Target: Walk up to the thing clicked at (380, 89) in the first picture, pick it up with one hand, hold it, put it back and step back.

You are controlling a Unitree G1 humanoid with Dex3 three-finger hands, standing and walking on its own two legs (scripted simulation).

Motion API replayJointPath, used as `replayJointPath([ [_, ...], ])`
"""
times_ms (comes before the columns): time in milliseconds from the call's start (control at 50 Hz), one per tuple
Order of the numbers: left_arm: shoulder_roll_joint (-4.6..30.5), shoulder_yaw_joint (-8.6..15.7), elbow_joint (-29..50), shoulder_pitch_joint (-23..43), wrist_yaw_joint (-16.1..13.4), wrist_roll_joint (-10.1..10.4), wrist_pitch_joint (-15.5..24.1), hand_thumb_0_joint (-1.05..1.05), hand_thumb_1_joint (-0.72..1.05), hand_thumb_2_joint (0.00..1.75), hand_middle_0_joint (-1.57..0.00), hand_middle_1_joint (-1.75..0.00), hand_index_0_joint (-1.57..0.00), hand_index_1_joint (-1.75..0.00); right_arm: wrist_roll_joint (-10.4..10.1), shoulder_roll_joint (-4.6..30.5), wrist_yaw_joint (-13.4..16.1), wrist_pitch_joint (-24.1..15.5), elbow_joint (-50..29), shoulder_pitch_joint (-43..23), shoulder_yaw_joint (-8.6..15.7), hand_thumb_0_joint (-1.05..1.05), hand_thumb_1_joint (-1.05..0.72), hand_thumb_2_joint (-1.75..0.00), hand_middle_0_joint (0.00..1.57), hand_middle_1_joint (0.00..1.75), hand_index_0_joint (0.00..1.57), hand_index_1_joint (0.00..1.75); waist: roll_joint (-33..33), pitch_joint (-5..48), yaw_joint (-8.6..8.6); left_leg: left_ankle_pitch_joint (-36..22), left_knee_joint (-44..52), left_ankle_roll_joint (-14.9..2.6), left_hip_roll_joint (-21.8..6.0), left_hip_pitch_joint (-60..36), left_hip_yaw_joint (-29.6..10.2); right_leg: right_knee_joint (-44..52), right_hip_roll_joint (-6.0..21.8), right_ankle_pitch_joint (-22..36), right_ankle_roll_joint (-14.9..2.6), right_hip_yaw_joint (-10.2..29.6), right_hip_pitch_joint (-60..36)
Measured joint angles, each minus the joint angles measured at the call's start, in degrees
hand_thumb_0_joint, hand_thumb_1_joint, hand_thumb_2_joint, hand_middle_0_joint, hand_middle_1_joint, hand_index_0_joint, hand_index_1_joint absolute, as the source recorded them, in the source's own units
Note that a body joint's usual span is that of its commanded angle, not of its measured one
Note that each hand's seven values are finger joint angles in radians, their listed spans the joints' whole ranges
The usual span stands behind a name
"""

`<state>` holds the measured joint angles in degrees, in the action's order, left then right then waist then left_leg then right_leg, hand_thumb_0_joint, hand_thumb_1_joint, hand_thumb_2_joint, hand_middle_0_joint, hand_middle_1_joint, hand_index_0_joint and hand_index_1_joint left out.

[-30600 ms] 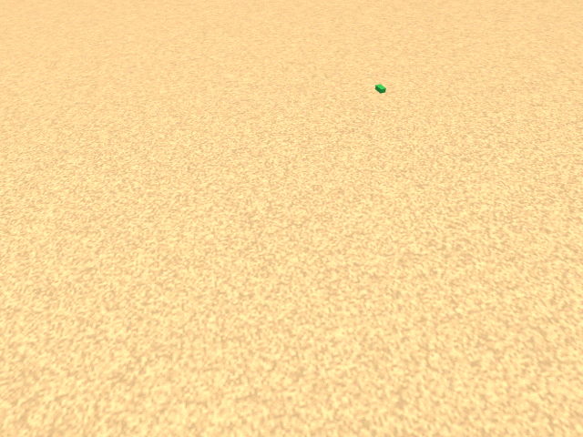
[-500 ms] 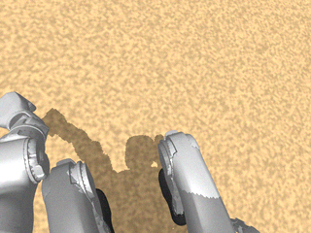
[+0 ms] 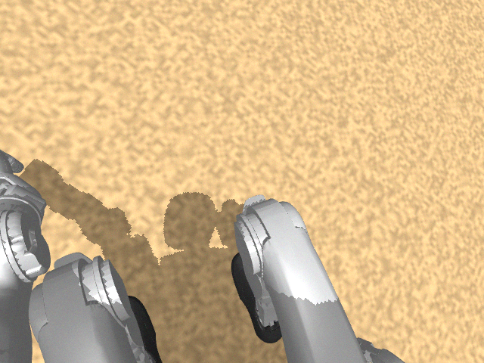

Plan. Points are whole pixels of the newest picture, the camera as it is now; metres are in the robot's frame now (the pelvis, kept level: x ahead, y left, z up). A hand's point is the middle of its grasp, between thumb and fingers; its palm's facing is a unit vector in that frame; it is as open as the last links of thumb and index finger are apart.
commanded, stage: rest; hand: left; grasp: from above
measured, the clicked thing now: (7, 192) +0.45 +0.30 -0.23
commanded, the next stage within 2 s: open in 1.22 s
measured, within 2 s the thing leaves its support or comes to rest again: rests again in 0.70 s
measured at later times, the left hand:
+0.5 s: hand (21, 188) +0.45 +0.28 -0.24, palm faces -0.30 -0.34 -0.89, open 6.4 cm
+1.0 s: hand (27, 187) +0.46 +0.28 -0.25, palm faces -0.28 -0.33 -0.90, open 5.7 cm
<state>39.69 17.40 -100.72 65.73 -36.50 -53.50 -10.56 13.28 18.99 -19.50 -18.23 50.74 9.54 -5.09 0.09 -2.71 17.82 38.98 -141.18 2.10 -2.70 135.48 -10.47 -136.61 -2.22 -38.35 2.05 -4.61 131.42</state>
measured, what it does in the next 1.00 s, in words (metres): stands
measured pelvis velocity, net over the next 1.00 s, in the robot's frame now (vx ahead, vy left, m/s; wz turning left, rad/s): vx -0.01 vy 0.01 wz -0.09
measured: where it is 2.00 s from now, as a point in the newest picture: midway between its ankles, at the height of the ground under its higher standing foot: (207, 336)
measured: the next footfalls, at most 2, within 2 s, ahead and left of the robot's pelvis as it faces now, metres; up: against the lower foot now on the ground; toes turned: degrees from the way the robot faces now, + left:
none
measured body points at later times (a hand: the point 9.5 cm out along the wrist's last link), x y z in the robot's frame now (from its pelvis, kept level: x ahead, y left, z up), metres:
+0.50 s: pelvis +0.00 +0.01 +0.00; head +0.28 +0.08 +0.34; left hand +0.47 +0.30 -0.18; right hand -0.02 -0.25 -0.07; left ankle +0.07 +0.14 -0.28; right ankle +0.10 -0.12 -0.28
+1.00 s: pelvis -0.01 +0.01 +0.00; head +0.29 +0.09 +0.32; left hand +0.47 +0.29 -0.20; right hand -0.02 -0.23 -0.05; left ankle +0.07 +0.14 -0.28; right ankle +0.10 -0.12 -0.28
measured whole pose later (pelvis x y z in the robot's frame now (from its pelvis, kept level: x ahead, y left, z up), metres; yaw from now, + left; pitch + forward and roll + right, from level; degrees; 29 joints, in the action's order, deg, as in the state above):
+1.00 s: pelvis -0.01 +0.01 +0.00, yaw -5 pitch +27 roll -13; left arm 54.5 17.7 -109.3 69.0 -45.2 -51.7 -8.4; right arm 15.6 21.4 -24.2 -23.9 44.3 7.2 -16.3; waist 7.1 -13.3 24.9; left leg 40.0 -144.8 1.5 -2.4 133.5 -16.4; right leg -135.3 -3.5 -37.6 3.6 -9.4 126.3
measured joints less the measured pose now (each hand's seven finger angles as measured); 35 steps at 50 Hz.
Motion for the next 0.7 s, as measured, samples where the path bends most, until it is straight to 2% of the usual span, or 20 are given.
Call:
replayJointPath([
  [80, 1.0, 0.1, -0.7, 0.0, -1.0, -0.5, 0.4, -0.04, 0.20, 0.29, -0.76, -0.23, -1.08, -0.40, 0.5, -0.1, -0.6, -0.1, -0.4, 0.0, -0.7, 0.00, -0.93, -0.91, 0.20, 0.30, 0.19, 0.30, 0.8, -0.8, 0.68, 0.2, -0.4, 0.04, 0.0, 0.0, -0.5, -0.1, -0.1, 0.0, 0.03, -0.4, -0.2],
  [180, 3.4, 1.5, -2.4, 0.6, -3.2, -0.7, 1.0, -0.04, 0.21, 0.27, -0.77, -0.21, -1.11, -0.39, 1.2, 0.1, -1.4, -1.2, -0.6, -0.6, -1.8, 0.00, -0.93, -0.91, 0.20, 0.30, 0.19, 0.30, 1.5, -2.2, 1.86, 0.4, -1.2, 0.00, 0.0, -0.1, -1.4, -0.1, -0.3, 0.1, 0.22, -1.1, -0.7],
  [280, 5.2, 1.9, -3.9, 0.7, -4.5, -0.1, 1.3, -0.05, 0.23, 0.26, -0.77, -0.19, -1.13, -0.37, 1.2, 0.4, -2.0, -1.7, -1.1, -0.5, -2.8, 0.00, -0.93, -0.91, 0.20, 0.30, 0.19, 0.30, 1.9, -3.0, 2.68, 0.8, -1.5, -0.05, -0.1, -0.1, -2.1, 0.2, -0.5, 0.0, 0.35, -1.7, -1.0],
  [440, 8.8, 2.1, -5.7, 1.3, -4.8, -0.2, 2.6, -0.06, 0.25, 0.23, -0.77, -0.16, -1.17, -0.35, 1.9, 1.0, -2.7, -2.7, -2.3, -0.8, -5.2, 0.00, -0.93, -0.91, 0.20, 0.30, 0.19, 0.30, 3.6, -5.3, 4.20, 1.0, -2.2, -0.15, 0.0, -0.5, -3.2, 0.4, -0.7, 0.1, 0.64, -2.6, -1.9],
  [700, 11.9, 1.1, -7.0, 1.7, -7.0, 0.0, 3.6, -0.09, 0.30, 0.17, -0.78, -0.12, -1.23, -0.32, 2.4, 1.7, -4.0, -4.5, -4.1, -1.1, -8.0, 0.00, -0.92, -0.91, 0.20, 0.30, 0.19, 0.30, 5.6, -8.2, 5.42, 1.4, -3.3, -0.26, 0.2, -1.2, -4.7, 0.6, -1.0, 0.1, 1.06, -3.8, -3.5],
])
